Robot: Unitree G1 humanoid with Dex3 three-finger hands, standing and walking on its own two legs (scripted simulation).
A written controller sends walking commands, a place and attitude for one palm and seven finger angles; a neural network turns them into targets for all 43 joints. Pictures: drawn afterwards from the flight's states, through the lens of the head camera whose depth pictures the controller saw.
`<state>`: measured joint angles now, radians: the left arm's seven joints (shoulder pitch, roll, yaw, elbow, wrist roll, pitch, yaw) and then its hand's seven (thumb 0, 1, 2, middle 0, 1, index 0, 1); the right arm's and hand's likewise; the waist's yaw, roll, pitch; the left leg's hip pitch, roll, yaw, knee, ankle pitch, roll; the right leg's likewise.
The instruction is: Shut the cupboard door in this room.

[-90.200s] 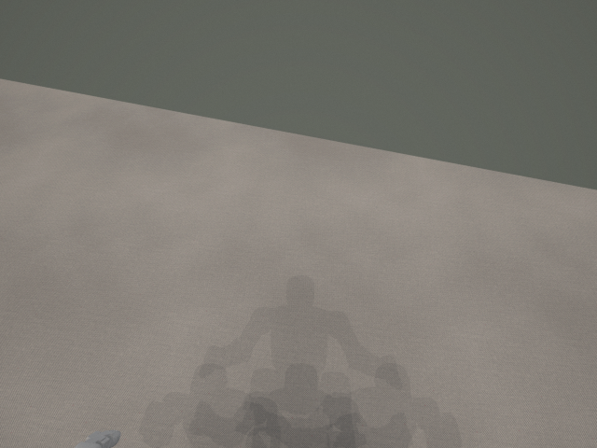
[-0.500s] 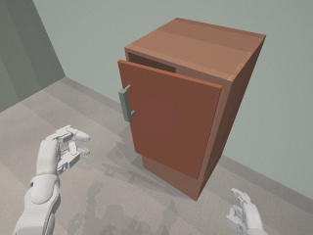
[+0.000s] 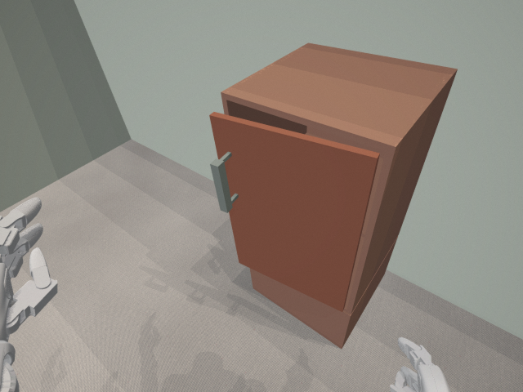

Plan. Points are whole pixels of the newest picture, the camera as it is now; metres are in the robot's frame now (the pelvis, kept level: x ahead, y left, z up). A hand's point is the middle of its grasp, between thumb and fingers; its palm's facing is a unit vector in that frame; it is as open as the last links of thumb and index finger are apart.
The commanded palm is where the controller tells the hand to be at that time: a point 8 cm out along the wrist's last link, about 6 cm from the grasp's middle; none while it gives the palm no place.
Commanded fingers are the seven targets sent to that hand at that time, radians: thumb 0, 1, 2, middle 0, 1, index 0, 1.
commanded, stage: draw the hand back to the body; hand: left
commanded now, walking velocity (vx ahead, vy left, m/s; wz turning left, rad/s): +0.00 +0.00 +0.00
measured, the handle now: (226, 182) +0.61 +0.18 -0.05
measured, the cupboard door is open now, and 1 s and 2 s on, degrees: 7 7 7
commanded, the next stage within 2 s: step back with the hand held close in 0.24 s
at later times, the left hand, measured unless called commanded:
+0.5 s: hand (55, 288) +0.18 +0.27 +0.16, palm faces +0.44 -0.78 -0.44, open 7.4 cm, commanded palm +0.13 +0.30 +0.17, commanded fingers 0.00 0.90 0.90 -0.20 -0.30 -0.20 -0.30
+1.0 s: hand (0, 333) +0.12 +0.30 +0.16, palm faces +0.42 -0.77 -0.49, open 7.4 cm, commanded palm +0.07 +0.33 +0.17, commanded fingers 0.00 0.90 0.90 -0.20 -0.30 -0.20 -0.30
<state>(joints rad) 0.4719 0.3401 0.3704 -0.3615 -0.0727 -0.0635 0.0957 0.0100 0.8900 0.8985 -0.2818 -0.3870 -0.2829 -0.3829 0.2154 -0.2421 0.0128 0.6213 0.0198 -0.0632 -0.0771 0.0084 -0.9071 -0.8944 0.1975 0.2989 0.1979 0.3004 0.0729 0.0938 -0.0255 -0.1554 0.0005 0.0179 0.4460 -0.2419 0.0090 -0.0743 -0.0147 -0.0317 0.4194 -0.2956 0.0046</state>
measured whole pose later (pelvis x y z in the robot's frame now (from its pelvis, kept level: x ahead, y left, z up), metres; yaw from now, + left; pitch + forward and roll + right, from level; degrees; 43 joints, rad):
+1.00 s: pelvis -0.08 +0.03 -0.01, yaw -1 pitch +0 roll -2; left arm 0.54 0.41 0.44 -0.46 -0.05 -0.19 0.13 0.01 0.89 0.90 -0.21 -0.30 -0.21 -0.30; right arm 0.21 -0.23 0.00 0.54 0.02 -0.01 -0.10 0.01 -0.91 -0.89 0.20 0.30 0.20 0.30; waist 0.00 0.04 0.00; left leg -0.40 -0.01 0.04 0.57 -0.18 0.06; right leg -0.31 -0.03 -0.01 0.53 -0.22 0.04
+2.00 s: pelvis -0.26 +0.07 -0.02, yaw -2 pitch +2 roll -5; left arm 0.51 0.43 0.44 -0.56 -0.06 -0.27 0.14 0.01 0.89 0.90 -0.21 -0.30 -0.21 -0.30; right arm 0.14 -0.18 0.01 0.63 -0.03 -0.10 -0.05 0.00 -0.90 -0.89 0.20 0.30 0.20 0.30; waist 0.06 0.00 -0.04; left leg -0.61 0.06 0.11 0.58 -0.19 -0.03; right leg -0.17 0.04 0.01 0.49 -0.34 0.00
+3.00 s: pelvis -0.48 +0.19 -0.01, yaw -4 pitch -1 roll +0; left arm 0.49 0.33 0.38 -0.43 -0.03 -0.14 0.18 0.01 0.89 0.90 -0.20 -0.30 -0.21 -0.30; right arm 0.30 -0.24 -0.02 0.68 -0.01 -0.04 -0.10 0.01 -0.91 -0.89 0.20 0.30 0.20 0.30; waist 0.01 -0.01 -0.06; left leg -0.48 0.09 0.06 0.85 -0.31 0.00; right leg -0.16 -0.01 -0.14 0.52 -0.34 -0.05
